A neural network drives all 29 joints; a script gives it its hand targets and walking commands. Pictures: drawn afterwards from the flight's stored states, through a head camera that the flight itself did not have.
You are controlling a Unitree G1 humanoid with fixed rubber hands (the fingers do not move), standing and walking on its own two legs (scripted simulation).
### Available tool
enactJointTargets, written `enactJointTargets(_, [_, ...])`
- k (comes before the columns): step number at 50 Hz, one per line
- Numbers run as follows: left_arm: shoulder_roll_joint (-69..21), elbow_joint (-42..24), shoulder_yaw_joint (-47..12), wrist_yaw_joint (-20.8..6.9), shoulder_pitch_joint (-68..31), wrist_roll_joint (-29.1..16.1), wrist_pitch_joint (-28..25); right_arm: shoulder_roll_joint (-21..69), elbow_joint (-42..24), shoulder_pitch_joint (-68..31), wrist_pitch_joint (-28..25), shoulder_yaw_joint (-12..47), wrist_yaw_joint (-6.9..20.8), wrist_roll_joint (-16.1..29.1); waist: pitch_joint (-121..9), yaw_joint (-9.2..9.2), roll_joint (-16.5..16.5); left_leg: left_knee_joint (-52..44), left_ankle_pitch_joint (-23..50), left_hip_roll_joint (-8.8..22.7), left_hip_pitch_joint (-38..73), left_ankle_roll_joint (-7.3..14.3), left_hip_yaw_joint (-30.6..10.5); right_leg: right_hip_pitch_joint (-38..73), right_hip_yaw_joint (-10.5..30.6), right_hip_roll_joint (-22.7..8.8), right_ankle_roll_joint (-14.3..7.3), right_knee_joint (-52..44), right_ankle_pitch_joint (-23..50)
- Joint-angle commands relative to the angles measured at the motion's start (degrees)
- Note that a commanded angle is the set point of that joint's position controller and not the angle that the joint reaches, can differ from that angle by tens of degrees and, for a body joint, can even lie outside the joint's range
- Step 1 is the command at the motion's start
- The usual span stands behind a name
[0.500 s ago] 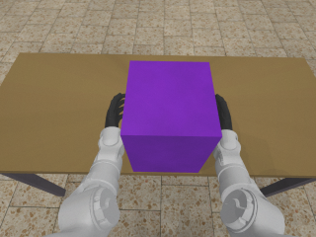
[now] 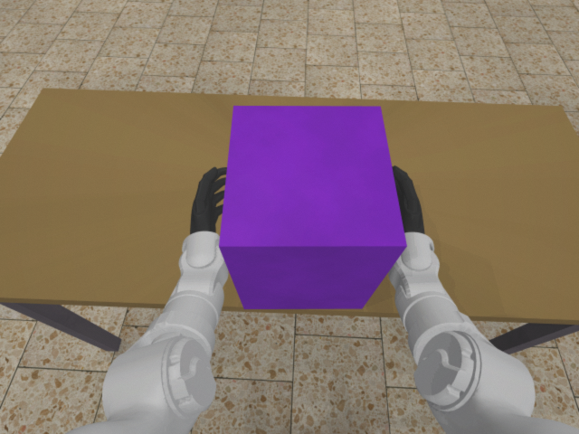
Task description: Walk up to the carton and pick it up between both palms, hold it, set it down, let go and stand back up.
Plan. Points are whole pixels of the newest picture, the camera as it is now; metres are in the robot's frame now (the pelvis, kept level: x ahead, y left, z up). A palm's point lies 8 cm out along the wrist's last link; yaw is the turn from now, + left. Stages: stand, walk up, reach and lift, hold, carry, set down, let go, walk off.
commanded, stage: reach and lift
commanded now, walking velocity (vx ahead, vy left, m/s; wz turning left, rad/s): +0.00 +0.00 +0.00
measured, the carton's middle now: (305, 218) +0.44 +0.00 +0.00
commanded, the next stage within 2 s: none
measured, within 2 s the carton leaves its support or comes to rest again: leaves its support in 0.68 s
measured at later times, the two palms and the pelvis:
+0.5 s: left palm (201, 228) +0.41 +0.15 +0.01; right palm (404, 226) +0.41 -0.14 +0.02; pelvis +0.00 +0.01 -0.01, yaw -1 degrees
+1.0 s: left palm (178, 220) +0.38 +0.17 +0.07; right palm (410, 213) +0.39 -0.12 +0.09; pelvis -0.02 +0.02 -0.01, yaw +2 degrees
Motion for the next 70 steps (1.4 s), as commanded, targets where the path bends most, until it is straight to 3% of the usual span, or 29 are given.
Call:
enactJointTargets(1, [-27.42,-0.22,-13.26,-6.94,-33.75,4.82,-3.05,28.65,3.25,-31.57,-4.66,17.08,9.05,-6.41,-39.06,0.39,-1.48,-0.28,14.03,-2.34,4.07,0.99,4.86,37.80,-0.16,-0.85,3.40,8.51,37.65])
enactJointTargets(8, [-27.09,0.29,-14.51,-6.31,-36.09,2.87,-2.95,27.55,3.35,-33.83,-4.52,18.23,9.60,-4.38,-41.64,1.67,-0.07,0.79,13.65,-2.25,5.86,0.49,4.76,33.29,-0.64,-0.15,2.64,8.31,33.26])
enactJointTargets(16, [-27.94,3.19,-19.45,-5.90,-36.84,-1.99,-3.01,26.62,6.13,-35.20,-3.68,21.87,9.78,-1.75,-42.63,1.12,0.17,3.31,17.17,-1.92,8.62,-0.34,3.76,29.13,-1.00,1.46,2.09,9.09,33.36])
enactJointTargets(22, [-30.04,3.12,-25.41,-5.83,-39.28,-7.51,-3.33,27.73,6.33,-37.37,-2.74,26.55,9.21,3.85,-44.13,0.71,3.00,6.33,20.91,-2.05,10.81,-1.78,2.54,26.27,-0.61,2.23,1.70,9.71,33.92])
enactJointTargets(23, [-29.80,2.59,-27.66,-6.72,-40.20,-9.79,-2.59,27.39,8.86,-37.54,-2.01,26.18,8.19,4.84,-44.66,-4.22,1.95,6.86,16.11,-3.74,8.20,-1.21,1.96,30.03,1.12,1.58,1.99,9.64,37.33])
enactJointTargets(24, [-30.02,2.07,-27.80,-7.10,-40.78,-10.82,-2.83,29.00,7.95,-37.66,-1.81,27.26,7.99,5.60,-45.17,-2.38,2.01,6.35,15.68,-3.92,5.42,-0.89,1.60,32.02,1.38,1.51,2.26,10.94,39.78])
enactJointTargets(30, [-32.39,0.32,-31.48,-7.18,-41.79,-13.95,-4.85,33.33,0.23,-37.80,-0.02,35.86,7.53,11.53,-47.58,-1.77,2.49,7.58,18.89,-3.87,6.91,-0.85,-0.44,33.58,1.89,2.02,3.01,12.41,43.21])
enactJointTargets(37, [-35.77,-6.99,-37.01,-6.12,-47.22,-17.83,-4.01,38.03,-7.68,-39.17,5.03,43.40,6.72,17.86,-47.28,-2.19,3.42,9.34,16.81,-4.18,9.93,-1.19,-2.24,29.27,2.31,3.14,2.73,12.20,34.53])
enactJointTargets(46, [-39.17,-16.86,-41.45,-5.56,-58.39,-22.33,3.06,41.44,-14.47,-44.42,15.70,46.89,5.49,26.16,-42.69,-5.11,3.14,8.90,7.77,-5.06,13.35,-1.15,-4.04,24.51,2.69,2.95,1.83,9.93,19.04])
enactJointTargets(49, [-39.31,-18.12,-40.32,-5.56,-60.78,-22.60,7.09,41.15,-15.56,-46.66,19.76,45.93,5.62,28.77,-40.62,-5.59,2.52,7.57,5.97,-5.04,15.30,-0.98,-4.33,25.04,2.55,2.51,1.59,8.66,15.82])
enactJointTargets(50, [-38.69,-20.70,-38.99,-4.57,-61.27,-22.57,8.19,39.21,-14.85,-46.56,20.73,45.43,6.38,29.82,-40.76,-3.39,3.75,6.88,8.85,-4.06,19.27,-1.89,-4.80,21.60,1.91,3.32,0.95,8.08,13.69])
enactJointTargets(51, [-39.29,-23.03,-39.84,-3.95,-62.89,-22.63,9.33,38.47,-14.89,-46.97,21.43,44.29,6.86,30.62,-41.60,-3.84,4.95,7.28,11.25,-3.85,22.96,-2.91,-4.72,18.97,1.04,3.75,0.80,7.27,12.25])
enactJointTargets(52, [-39.39,-23.28,-38.28,-3.66,-62.81,-21.68,10.81,38.37,-14.38,-46.81,22.32,43.84,7.14,30.85,-39.93,-3.31,3.54,7.39,12.36,-3.53,25.28,-2.74,-4.49,18.70,0.87,4.00,0.55,6.43,10.72])
enactJointTargets(54, [-38.12,-21.74,-36.75,-3.72,-59.21,-20.52,14.46,35.65,-14.38,-47.58,23.90,42.17,6.96,32.31,-34.98,-2.90,4.53,6.29,12.57,-3.60,26.51,-2.91,-3.99,19.77,1.17,3.71,0.52,4.51,9.42])
enactJointTargets(55, [-37.18,-20.73,-35.15,-3.93,-57.56,-19.98,16.14,35.23,-15.27,-48.69,24.74,42.01,6.87,32.74,-33.15,-2.07,2.84,5.78,11.52,-3.66,26.54,-2.21,-3.61,20.89,1.37,3.44,0.94,3.64,8.81])
enactJointTargets(58, [-36.19,-18.73,-31.00,-5.11,-53.46,-17.25,21.25,33.28,-13.65,-47.88,27.33,39.44,6.99,33.42,-26.02,-2.06,2.92,2.28,7.57,-3.85,26.27,-1.61,-2.98,25.14,1.93,2.58,1.29,1.52,7.64])
enactJointTargets(63, [-29.26,-19.52,-21.77,-8.14,-44.99,-10.61,28.36,31.58,-12.34,-41.92,30.49,35.61,6.30,31.80,-15.10,-1.12,-1.80,-3.31,0.91,-5.09,25.13,1.08,-0.60,35.05,3.16,0.62,3.38,-1.69,7.06])
enactJointTargets(66, [-29.15,-25.06,-22.25,-9.56,-45.09,-9.54,29.56,34.95,-19.10,-43.40,29.76,37.77,5.56,31.52,-18.21,-0.64,-1.94,-3.94,2.17,-6.09,25.09,1.99,0.37,40.83,3.60,0.12,4.72,-1.52,11.81])
enactJointTargets(68, [-30.81,-31.67,-25.47,-9.63,-48.38,-10.29,29.76,36.59,-21.45,-42.84,29.46,38.81,5.42,31.19,-22.30,-2.30,0.35,-3.31,4.91,-6.11,27.35,1.03,0.17,41.38,2.99,0.32,4.62,-1.07,15.02])
enactJointTargets(69, [-32.06,-34.18,-26.57,-9.53,-49.17,-10.64,29.77,37.43,-24.47,-44.41,28.89,40.04,5.52,31.39,-24.29,-2.03,0.60,-2.54,7.03,-6.30,28.48,0.85,0.22,41.87,2.57,0.69,4.63,-0.67,17.08])
enactJointTargets(70, [-32.74,-34.20,-27.86,-9.44,-49.25,-10.55,30.35,36.96,-24.67,-44.61,28.83,40.18,5.51,31.14,-23.93,-2.76,1.49,-2.31,7.51,-6.17,29.79,0.44,0.06,41.80,2.46,0.84,4.51,-0.96,17.00])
